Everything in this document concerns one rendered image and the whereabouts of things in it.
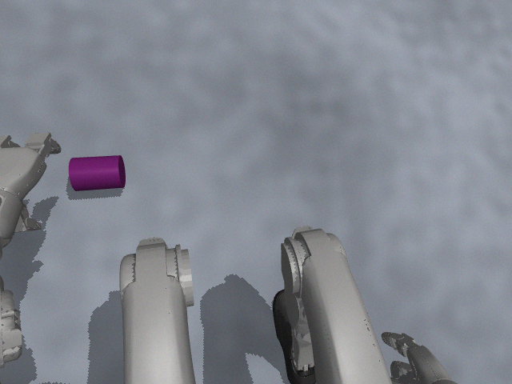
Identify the right robot hand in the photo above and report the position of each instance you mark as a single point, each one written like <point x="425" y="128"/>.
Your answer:
<point x="424" y="368"/>

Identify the left robot hand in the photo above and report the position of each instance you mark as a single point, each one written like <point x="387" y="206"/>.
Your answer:
<point x="22" y="167"/>

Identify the can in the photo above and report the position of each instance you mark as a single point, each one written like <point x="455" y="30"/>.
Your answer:
<point x="97" y="173"/>

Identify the left robot arm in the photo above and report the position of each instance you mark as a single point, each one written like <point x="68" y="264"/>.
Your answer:
<point x="10" y="328"/>

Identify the right robot foot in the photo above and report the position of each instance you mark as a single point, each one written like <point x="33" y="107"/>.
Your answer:
<point x="283" y="332"/>

